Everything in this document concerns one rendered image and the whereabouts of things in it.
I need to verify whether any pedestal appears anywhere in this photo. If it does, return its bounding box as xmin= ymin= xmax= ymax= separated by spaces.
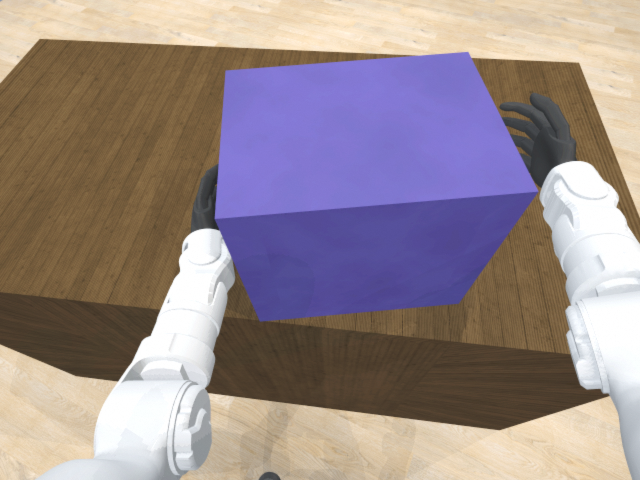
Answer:
xmin=0 ymin=39 xmax=640 ymax=430

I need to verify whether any right robot upper arm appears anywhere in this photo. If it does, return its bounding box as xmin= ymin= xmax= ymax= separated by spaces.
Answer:
xmin=565 ymin=291 xmax=640 ymax=480

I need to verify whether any robot right forearm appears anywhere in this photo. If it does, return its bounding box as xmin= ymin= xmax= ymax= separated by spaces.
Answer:
xmin=540 ymin=161 xmax=640 ymax=306

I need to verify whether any robot left forearm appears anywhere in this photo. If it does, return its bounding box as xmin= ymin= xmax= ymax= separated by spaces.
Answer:
xmin=94 ymin=229 xmax=235 ymax=455

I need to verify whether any left robot hand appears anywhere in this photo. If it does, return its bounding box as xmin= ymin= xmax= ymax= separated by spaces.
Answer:
xmin=191 ymin=164 xmax=219 ymax=233

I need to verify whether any right robot hand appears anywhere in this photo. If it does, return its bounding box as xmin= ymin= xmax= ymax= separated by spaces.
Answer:
xmin=500 ymin=93 xmax=578 ymax=188

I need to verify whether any carton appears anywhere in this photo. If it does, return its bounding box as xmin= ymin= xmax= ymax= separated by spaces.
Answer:
xmin=215 ymin=52 xmax=539 ymax=322

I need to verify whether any left robot upper arm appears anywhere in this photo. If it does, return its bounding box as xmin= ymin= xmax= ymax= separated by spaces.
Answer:
xmin=35 ymin=380 xmax=212 ymax=480

